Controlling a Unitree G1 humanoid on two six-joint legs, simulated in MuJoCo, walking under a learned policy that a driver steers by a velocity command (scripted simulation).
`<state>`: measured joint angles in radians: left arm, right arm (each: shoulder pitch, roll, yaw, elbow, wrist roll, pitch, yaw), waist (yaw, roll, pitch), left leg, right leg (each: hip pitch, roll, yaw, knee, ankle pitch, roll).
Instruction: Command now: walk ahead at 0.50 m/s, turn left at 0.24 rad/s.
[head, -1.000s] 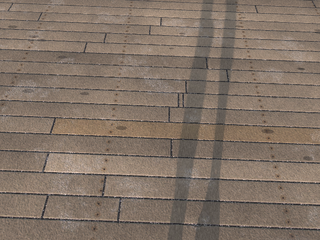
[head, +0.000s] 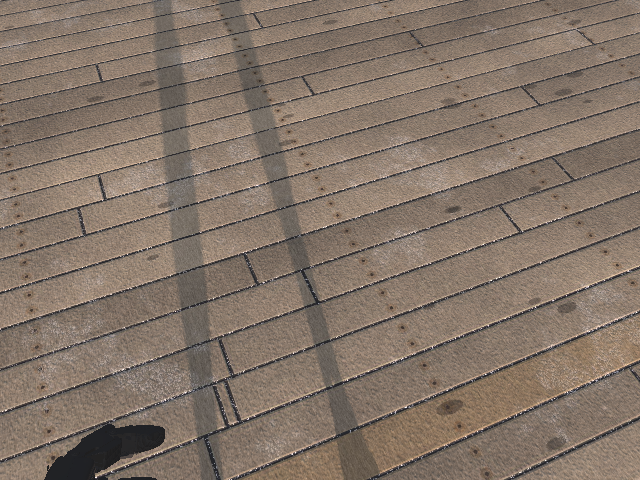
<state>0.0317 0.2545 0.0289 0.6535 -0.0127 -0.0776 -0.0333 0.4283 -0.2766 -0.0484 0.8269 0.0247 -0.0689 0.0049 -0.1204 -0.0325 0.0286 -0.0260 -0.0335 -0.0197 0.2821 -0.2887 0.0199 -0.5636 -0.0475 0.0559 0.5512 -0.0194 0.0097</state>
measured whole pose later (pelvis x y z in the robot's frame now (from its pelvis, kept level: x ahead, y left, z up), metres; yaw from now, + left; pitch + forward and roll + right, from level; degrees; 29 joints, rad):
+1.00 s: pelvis +0.50 +0.13 +0.00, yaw +26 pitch +1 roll +1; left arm 0.10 0.28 0.03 0.75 -0.01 -0.08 -0.03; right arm 0.31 -0.29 -0.05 0.73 0.00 -0.07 0.01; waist -0.06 -0.05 0.02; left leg -0.01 -0.10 -0.05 0.27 -0.27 0.08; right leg -0.62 -0.08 0.03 0.59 0.10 0.01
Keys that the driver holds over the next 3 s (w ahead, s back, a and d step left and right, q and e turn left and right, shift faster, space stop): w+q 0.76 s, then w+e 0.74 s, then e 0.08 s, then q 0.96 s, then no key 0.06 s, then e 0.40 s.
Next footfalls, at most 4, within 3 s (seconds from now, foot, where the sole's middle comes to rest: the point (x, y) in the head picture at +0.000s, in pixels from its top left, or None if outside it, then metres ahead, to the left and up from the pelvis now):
0.08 right None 0.20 -0.14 -0.78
0.58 left None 0.43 0.18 -0.78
1.12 right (237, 344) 0.79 0.12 -0.78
1.60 left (131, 276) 1.01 0.37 -0.78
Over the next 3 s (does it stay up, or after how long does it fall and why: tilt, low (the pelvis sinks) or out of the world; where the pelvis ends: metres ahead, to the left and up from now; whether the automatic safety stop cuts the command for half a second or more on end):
stays up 0.96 0.28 -0.01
